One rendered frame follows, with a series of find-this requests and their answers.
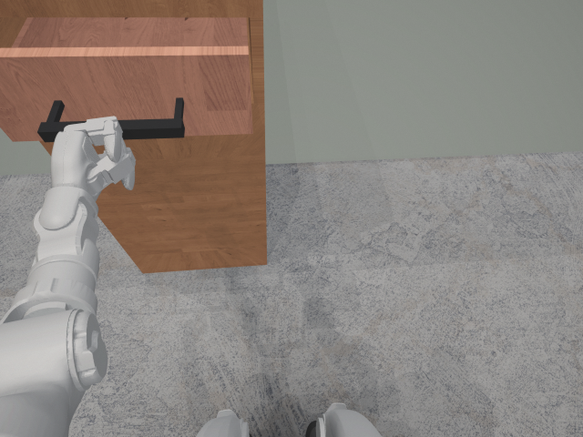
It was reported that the robot left shin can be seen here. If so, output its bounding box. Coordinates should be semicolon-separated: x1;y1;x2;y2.
217;410;238;418

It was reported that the left robot upper arm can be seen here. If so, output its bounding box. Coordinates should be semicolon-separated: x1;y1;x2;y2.
0;309;107;437

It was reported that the robot left forearm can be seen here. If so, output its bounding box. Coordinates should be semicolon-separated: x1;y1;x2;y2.
0;186;100;325

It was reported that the handle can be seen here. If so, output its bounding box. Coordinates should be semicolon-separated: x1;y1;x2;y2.
37;97;185;142

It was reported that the left robot hand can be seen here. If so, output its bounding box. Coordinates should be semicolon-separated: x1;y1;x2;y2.
50;116;136;201

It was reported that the cabinet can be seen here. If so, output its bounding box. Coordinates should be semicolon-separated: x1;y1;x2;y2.
0;0;267;273

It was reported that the robot left thigh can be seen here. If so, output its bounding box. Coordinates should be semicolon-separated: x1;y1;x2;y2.
196;416;250;437

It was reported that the drawer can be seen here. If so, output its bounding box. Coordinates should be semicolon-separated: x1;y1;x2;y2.
0;17;253;142

